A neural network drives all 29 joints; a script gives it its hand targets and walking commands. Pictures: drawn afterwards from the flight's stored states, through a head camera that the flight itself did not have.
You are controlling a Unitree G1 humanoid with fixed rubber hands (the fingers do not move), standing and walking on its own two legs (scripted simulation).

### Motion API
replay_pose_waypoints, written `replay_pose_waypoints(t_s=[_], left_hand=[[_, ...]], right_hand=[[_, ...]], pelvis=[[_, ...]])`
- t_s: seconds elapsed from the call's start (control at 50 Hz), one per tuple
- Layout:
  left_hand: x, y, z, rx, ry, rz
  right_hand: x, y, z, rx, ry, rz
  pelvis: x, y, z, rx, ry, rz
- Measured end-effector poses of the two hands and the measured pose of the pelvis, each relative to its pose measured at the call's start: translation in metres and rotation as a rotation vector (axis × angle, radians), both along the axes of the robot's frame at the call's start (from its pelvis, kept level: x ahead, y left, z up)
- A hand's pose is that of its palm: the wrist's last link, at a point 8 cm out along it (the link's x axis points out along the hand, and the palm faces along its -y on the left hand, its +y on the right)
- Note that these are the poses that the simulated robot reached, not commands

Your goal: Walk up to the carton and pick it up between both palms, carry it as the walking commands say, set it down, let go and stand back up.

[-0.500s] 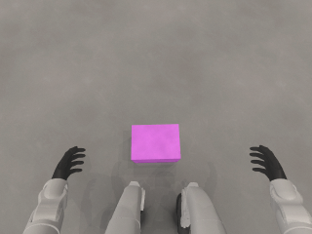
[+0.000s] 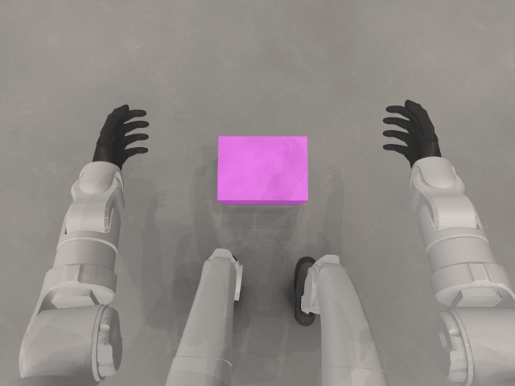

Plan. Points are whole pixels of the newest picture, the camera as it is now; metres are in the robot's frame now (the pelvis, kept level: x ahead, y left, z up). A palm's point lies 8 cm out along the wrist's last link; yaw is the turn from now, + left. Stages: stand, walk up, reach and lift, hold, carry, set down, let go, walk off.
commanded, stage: reach and lift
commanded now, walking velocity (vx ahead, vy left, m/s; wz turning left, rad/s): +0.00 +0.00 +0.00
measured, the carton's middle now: (262, 173) +0.46 +0.04 -0.56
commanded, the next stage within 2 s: none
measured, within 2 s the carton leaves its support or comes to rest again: neither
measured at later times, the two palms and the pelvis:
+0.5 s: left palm (138, 143) +0.44 +0.25 -0.17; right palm (396, 149) +0.46 -0.19 -0.17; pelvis +0.01 +0.01 -0.03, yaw -1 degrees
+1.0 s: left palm (173, 168) +0.43 +0.24 -0.36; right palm (344, 176) +0.44 -0.15 -0.36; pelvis -0.07 +0.00 -0.18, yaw -1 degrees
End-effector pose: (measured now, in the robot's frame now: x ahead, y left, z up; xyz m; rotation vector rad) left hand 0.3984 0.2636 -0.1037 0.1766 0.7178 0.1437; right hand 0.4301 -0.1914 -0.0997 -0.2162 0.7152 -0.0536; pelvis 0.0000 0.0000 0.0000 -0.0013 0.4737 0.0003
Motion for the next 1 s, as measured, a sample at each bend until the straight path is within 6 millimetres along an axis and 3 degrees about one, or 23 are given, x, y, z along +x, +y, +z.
replay_pose_waypoints(t_s=[0.1, 0.18, 0.3, 0.38, 0.46, 0.58, 0.68, 0.88, 0.94, 1.0], left_hand=[[0.029, -0.001, -0.010, -0.025, -0.034, 0.000], [0.048, -0.002, -0.011, -0.040, -0.065, -0.008], [0.058, 0.000, -0.015, -0.062, -0.081, -0.008], [0.057, -0.005, -0.028, -0.088, -0.072, 0.000], [0.049, -0.008, -0.053, -0.096, -0.044, 0.010], [0.028, -0.012, -0.108, -0.083, 0.005, 0.024], [0.018, -0.024, -0.149, -0.083, 0.021, 0.022], [0.032, -0.028, -0.219, -0.084, -0.036, 0.052], [0.032, -0.025, -0.240, -0.095, -0.035, 0.080], [0.031, -0.021, -0.252, -0.110, -0.039, 0.111]], right_hand=[[0.014, 0.006, -0.017, 0.013, 0.010, -0.017], [0.026, 0.011, -0.020, 0.017, -0.006, -0.015], [0.039, 0.015, -0.017, 0.026, -0.051, -0.013], [0.037, 0.011, -0.030, 0.039, -0.030, -0.024], [0.030, 0.007, -0.057, 0.051, -0.001, -0.033], [0.019, 0.005, -0.112, 0.071, 0.029, -0.035], [0.016, 0.006, -0.151, 0.093, 0.022, -0.073], [0.013, 0.031, -0.225, 0.117, -0.008, -0.102], [0.007, 0.040, -0.251, 0.116, 0.023, -0.094], [0.007, 0.043, -0.262, 0.114, 0.019, -0.098]], pelvis=[[0.007, 0.004, -0.002, -0.006, 0.062, 0.000], [0.013, 0.008, -0.002, -0.014, 0.094, -0.001], [0.021, 0.015, -0.004, -0.024, 0.159, -0.002], [0.022, 0.016, -0.010, -0.025, 0.214, -0.001], [0.018, 0.014, -0.023, -0.022, 0.268, -0.002], [0.004, 0.007, -0.057, -0.011, 0.320, -0.003], [-0.014, 0.001, -0.084, -0.001, 0.266, -0.007], [-0.059, -0.001, -0.142, 0.006, 0.045, -0.020], [-0.065, 0.001, -0.164, 0.003, 0.043, -0.021], [-0.067, 0.004, -0.182, -0.002, 0.032, -0.023]])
